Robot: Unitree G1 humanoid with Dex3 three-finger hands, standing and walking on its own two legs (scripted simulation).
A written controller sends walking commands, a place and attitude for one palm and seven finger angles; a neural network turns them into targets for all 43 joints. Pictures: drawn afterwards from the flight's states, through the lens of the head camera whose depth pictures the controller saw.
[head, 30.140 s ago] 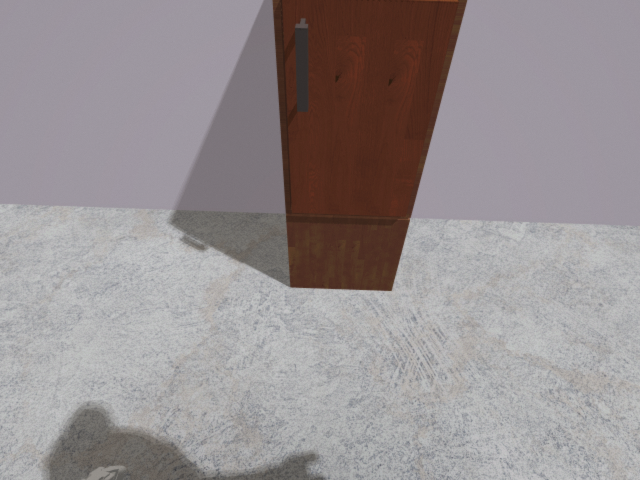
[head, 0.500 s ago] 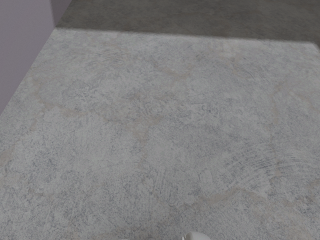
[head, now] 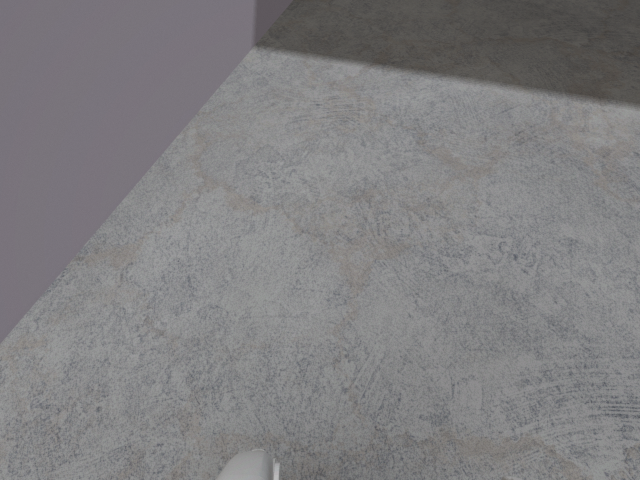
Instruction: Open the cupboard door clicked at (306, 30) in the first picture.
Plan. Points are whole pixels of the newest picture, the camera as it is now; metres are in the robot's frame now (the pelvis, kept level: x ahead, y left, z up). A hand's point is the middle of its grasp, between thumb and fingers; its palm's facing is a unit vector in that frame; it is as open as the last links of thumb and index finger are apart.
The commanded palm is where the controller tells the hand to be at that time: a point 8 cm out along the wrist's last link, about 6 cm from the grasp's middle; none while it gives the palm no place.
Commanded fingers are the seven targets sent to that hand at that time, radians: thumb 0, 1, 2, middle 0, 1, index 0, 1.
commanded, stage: turn to face it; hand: left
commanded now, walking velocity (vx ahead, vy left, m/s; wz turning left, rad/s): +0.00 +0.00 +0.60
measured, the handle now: out of the picture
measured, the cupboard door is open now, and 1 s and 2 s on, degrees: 45 45 45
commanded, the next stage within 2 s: none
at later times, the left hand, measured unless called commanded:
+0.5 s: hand out of the picture +0.07 +0.23 -0.16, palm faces +0.28 -0.92 -0.29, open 7.4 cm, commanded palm none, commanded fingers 0.00 0.90 0.90 -0.20 -0.30 -0.20 -0.30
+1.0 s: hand out of the picture -0.07 +0.19 -0.19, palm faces +0.61 -0.75 -0.24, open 7.3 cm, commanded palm none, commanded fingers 0.00 0.90 0.90 -0.20 -0.30 -0.20 -0.30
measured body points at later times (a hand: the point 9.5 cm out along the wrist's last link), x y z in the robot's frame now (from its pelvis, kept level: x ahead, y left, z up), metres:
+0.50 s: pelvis +0.01 -0.01 -0.01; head +0.07 -0.01 +0.44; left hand +0.05 +0.28 -0.13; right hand +0.14 -0.23 -0.16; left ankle -0.01 +0.13 -0.74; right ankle +0.05 -0.14 -0.72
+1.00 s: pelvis +0.02 -0.01 -0.02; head +0.05 +0.03 +0.42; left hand -0.10 +0.23 -0.17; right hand +0.27 -0.16 -0.15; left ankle -0.04 +0.08 -0.74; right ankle +0.05 -0.14 -0.73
